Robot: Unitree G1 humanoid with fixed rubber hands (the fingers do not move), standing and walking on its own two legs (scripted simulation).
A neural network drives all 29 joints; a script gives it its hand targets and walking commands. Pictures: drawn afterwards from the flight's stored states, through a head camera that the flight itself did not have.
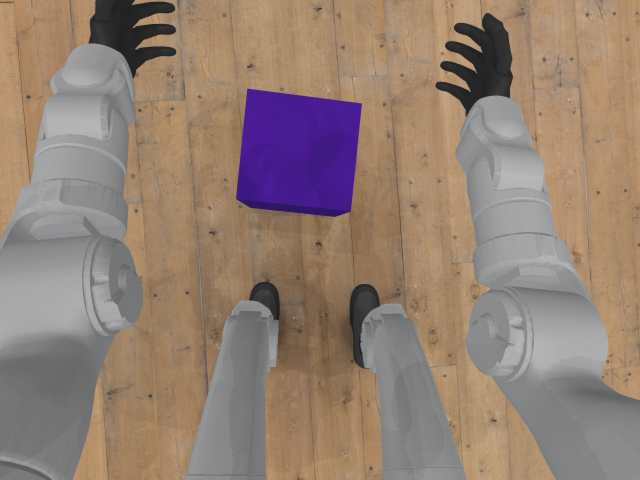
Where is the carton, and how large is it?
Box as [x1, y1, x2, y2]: [236, 89, 361, 216]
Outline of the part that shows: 247,89 236,198 250,207 332,216 350,211 361,103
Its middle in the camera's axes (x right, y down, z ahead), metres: -0.05 -0.15 +0.83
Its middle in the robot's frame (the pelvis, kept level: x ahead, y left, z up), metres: +0.51 +0.03 -0.52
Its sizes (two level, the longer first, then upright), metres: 0.210 0.200 0.250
